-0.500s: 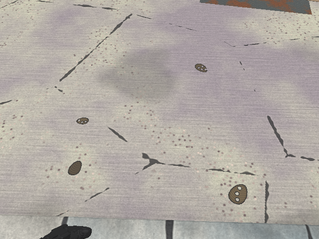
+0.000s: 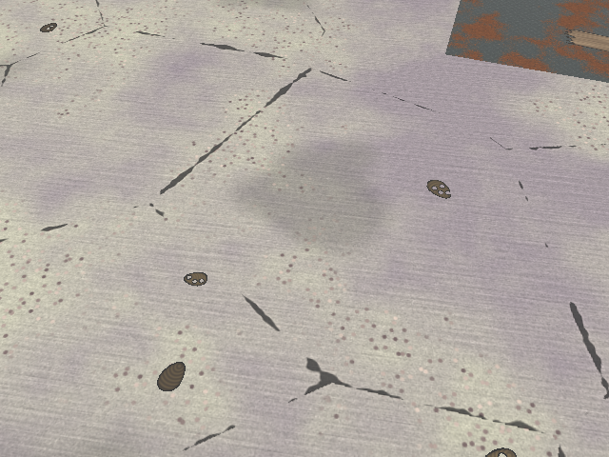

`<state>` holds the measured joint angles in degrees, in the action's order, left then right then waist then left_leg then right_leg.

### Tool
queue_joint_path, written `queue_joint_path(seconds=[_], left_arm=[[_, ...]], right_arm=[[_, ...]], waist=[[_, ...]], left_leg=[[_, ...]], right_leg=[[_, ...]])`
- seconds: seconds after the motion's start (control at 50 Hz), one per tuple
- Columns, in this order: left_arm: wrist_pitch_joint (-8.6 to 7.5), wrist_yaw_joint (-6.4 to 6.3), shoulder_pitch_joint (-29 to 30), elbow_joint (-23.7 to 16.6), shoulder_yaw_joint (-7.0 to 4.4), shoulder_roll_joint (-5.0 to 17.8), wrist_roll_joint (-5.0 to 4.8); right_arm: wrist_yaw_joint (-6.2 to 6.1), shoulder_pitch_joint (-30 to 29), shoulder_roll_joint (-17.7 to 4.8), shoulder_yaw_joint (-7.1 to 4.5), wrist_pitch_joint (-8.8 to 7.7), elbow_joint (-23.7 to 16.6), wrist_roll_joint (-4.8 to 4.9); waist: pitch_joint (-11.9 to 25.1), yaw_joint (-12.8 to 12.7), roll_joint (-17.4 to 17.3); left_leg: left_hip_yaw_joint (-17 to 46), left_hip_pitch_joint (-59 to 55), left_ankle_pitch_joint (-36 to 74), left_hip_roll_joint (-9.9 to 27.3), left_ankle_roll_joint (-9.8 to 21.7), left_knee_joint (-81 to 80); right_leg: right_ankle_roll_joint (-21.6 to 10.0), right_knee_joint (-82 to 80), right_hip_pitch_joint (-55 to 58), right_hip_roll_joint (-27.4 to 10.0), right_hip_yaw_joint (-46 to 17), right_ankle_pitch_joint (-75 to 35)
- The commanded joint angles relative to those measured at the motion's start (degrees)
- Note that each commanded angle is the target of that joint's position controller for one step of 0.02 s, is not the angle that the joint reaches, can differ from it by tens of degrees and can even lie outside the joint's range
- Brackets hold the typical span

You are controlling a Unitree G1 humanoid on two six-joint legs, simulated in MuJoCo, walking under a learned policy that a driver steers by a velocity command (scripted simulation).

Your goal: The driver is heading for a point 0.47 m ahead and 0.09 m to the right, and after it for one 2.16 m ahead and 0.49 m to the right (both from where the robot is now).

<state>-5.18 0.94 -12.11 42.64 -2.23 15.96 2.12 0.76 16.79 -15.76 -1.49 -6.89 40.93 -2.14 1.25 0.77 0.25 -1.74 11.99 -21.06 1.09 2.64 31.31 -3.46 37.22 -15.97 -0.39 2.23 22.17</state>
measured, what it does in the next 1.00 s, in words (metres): walks ahead: right foot, then left foot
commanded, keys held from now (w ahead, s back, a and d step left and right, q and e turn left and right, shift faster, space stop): w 0.38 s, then no key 0.62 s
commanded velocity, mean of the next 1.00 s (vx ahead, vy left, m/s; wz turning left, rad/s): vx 0.27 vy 0.00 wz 0.01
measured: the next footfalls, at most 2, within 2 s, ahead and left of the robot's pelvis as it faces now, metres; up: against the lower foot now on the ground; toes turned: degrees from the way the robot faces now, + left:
right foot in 0.24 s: +0.22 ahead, -0.13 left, +0.00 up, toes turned -2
left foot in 0.62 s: +0.40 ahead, +0.08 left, +0.00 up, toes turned +4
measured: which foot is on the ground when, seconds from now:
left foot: down 0.00-0.26, up 0.28-0.60, down 0.62-1.00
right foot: up 0.00-0.22, down 0.24-0.64, up 0.66-0.86, down 0.88-1.00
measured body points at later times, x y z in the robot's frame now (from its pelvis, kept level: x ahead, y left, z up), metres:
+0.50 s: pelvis +0.23 -0.04 +0.01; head +0.24 -0.04 +0.46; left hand +0.22 +0.21 -0.13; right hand +0.41 -0.26 -0.09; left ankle +0.33 +0.10 -0.68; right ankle +0.18 -0.13 -0.73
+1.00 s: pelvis +0.33 -0.03 -0.01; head +0.36 -0.03 +0.44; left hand +0.43 +0.21 -0.13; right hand +0.48 -0.27 -0.12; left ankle +0.36 +0.08 -0.73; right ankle +0.31 -0.14 -0.73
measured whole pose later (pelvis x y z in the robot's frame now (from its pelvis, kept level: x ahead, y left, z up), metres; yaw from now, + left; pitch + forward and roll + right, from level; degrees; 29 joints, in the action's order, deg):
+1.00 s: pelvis +0.33 -0.03 -0.01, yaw -1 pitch +2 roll +1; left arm -3.5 4.0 -15.8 43.5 -1.1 12.5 0.2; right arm 3.9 8.7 -13.0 -0.8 -4.2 43.0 -0.6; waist -0.7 -0.2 0.3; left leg -4.8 21.4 -16.8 0.7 1.5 36.3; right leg 0.3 37.9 -18.2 -1.5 1.3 21.9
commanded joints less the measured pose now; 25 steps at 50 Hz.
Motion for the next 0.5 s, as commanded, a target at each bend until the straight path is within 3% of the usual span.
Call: queue_joint_path(seconds=[0.02,0.04,0.08,0.12,0.14,0.16,0.18,0.2,0.22,0.24,0.26,0.28,0.3,0.32,0.34,0.36,0.38,0.42,0.44,0.48,0.5], left_arm=[[-1.93,0.39,11.1,-7.2,-0.65,2.2,1.12],[-2.06,0.25,10.4,-6.6,-0.67,2.1,1.65],[-1.75,0.52,10.1,-6.1,-0.85,1.6,2.97],[-0.97,1.26,11.4,-5.7,-0.18,-0.4,2.02],[-0.90,2.08,12.1,-5.6,0.17,-1.2,1.20],[-1.15,2.97,11.6,-5.1,0.23,-0.9,-0.09],[-1.48,3.56,9.4,-4.2,-0.17,1.2,-0.91],[-2.01,3.75,7.2,-3.6,-1.06,4.1,-0.93],[-2.65,3.23,3.2,-2.9,-2.02,6.8,-0.80],[-3.30,2.00,-3.9,-1.1,-3.07,9.9,0.10],[-2.91,0.72,-17.4,0.9,-3.59,14.3,1.35],[-2.79,0.69,-26.9,3.7,-2.79,11.1,2.45],[-3.57,0.65,-22.5,4.1,-2.70,9.3,1.45],[-3.04,0.59,-15.7,3.3,-1.64,6.3,0.29],[-2.53,0.51,-11.8,2.5,-0.11,2.4,-0.03],[-2.27,0.41,-8.9,2.3,0.85,0.4,0.26],[-2.15,0.03,-5.8,1.2,1.26,-0.7,0.87],[-2.87,-0.95,-1.8,-0.1,0.15,1.8,0.60],[-3.05,-0.86,-0.8,-0.5,-0.34,3.4,0.88],[-2.83,0.38,-2.9,0.7,-1.30,5.9,1.72],[-2.66,1.17,-3.7,1.3,-1.69,6.6,2.08]], right_arm=[[-1.06,17.0,-8.5,-2.89,-0.97,1.7,-0.70],[-1.30,16.3,-6.3,-2.15,-0.91,2.5,-1.11],[-1.53,11.0,-3.9,-1.08,-0.39,1.8,-0.50],[-1.06,5.0,-5.6,-1.37,0.78,0.7,0.59],[-0.34,3.1,-7.9,-1.88,1.50,0.6,0.46],[0.54,1.7,-10.1,-2.39,2.14,0.6,-0.37],[1.28,-0.2,-11.7,-2.84,2.51,0.3,-0.98],[1.68,-1.2,-12.3,-2.99,2.35,0.1,-1.34],[1.82,-0.3,-11.4,-2.71,1.60,0.9,-2.01],[2.14,1.6,-7.5,-1.57,0.80,2.0,-2.93],[2.33,11.3,1.0,0.72,0.00,1.0,-3.56],[3.37,5.8,0.1,0.63,-0.74,0.3,-2.07],[2.69,-3.0,-2.3,-0.17,-1.35,0.0,-0.97],[1.41,-3.8,-4.3,-0.61,-1.47,0.9,-1.54],[0.78,-2.1,-4.5,-0.59,-1.22,1.3,-2.90],[0.65,-2.4,-2.5,0.34,-0.71,1.4,-3.88],[0.86,-2.7,-1.1,0.87,0.24,1.4,-4.14],[1.25,-5.2,-0.9,0.81,1.32,-0.2,-2.66],[1.71,-5.8,-0.8,0.92,1.56,-0.5,-2.16],[3.33,-6.4,1.9,1.99,2.57,-0.3,-1.95],[3.98,-6.0,1.1,1.84,3.05,-0.2,-1.73]], waist=[[-2.6,8.7,-9.9],[-3.6,7.7,-7.4],[-4.4,4.9,-5.7],[-5.5,2.8,-5.0],[-5.9,1.9,-5.9],[-5.7,0.5,-6.2],[-5.7,-1.2,-6.3],[-5.0,-2.6,-5.4],[-2.8,-4.4,-4.6],[1.7,-7.2,0.4],[19.3,-6.8,14.9],[13.7,-12.1,13.5],[-1.7,-11.8,7.2],[-3.3,-8.5,4.2],[-0.8,-5.0,2.4],[-1.8,-2.1,2.1],[-1.5,-0.3,1.4],[-0.1,1.0,1.9],[0.2,1.3,0.3],[0.5,0.5,1.2],[0.1,0.6,2.2]], left_leg=[[29.7,-27.2,19.9,22.6,17.6,-15.6],[26.6,-26.3,19.4,21.6,15.7,-15.5],[19.5,-22.2,15.7,17.0,12.2,-17.7],[11.0,-12.2,10.6,11.5,8.3,-21.7],[8.0,-4.6,11.0,9.8,7.6,-22.3],[7.5,0.9,11.1,10.0,7.8,-21.6],[7.7,4.1,11.5,10.7,8.3,-20.1],[7.5,5.5,14.6,11.0,8.2,-17.2],[6.1,7.0,19.3,9.8,6.8,-11.1],[2.3,8.7,20.4,5.2,2.8,1.5],[0.5,17.7,-4.6,-4.3,-2.5,21.9],[6.4,34.3,-15.8,-7.3,-1.9,38.7],[9.5,42.7,-9.5,-2.8,0.5,44.1],[8.0,39.0,-4.7,0.4,1.6,45.4],[7.8,33.6,-1.1,2.6,2.3,42.3],[8.0,29.6,0.9,4.8,2.2,39.3],[7.8,26.1,0.7,6.1,1.6,35.8],[5.2,23.7,0.9,5.1,-1.2,27.7],[3.6,21.4,4.5,4.6,-2.7,21.7],[0.3,13.8,14.1,2.9,-3.9,14.9],[0.8,12.0,18.8,2.6,-3.6,14.2]], right_leg=[[-0.4,20.6,-33.6,-0.7,-4.2,13.9],[-0.4,24.2,-35.0,-2.1,-4.9,12.0],[0.0,19.9,-33.1,-3.0,-2.5,5.1],[1.5,5.7,-19.3,-1.9,1.9,0.8],[2.0,1.1,-9.5,-0.1,4.1,-3.9],[2.0,-1.5,-1.8,1.3,4.2,-13.3],[1.5,-3.5,3.0,2.5,3.7,-19.0],[0.7,-4.8,6.7,3.4,3.4,-19.2],[-0.7,-3.6,12.6,3.7,3.0,-19.2],[-3.8,-4.3,19.8,0.4,-1.2,-22.3],[-19.0,-8.8,42.8,-14.3,-24.9,-29.8],[-21.9,-19.3,46.4,-20.5,-43.9,-15.9],[-16.7,-21.2,33.5,-19.7,-38.2,-4.7],[-15.0,-21.9,23.9,-18.3,-32.3,-3.8],[-14.6,-23.0,18.1,-17.2,-27.6,-9.7],[-14.3,-24.4,12.1,-17.2,-25.1,-15.6],[-13.9,-26.5,8.0,-16.5,-22.7,-18.6],[-13.4,-28.1,6.6,-13.0,-15.2,-31.2],[-12.4,-27.5,5.0,-11.0,-11.1,-38.0],[-10.9,-25.3,-0.8,-7.8,-4.4,-45.3],[-10.8,-24.1,-2.8,-8.3,-4.5,-46.5]])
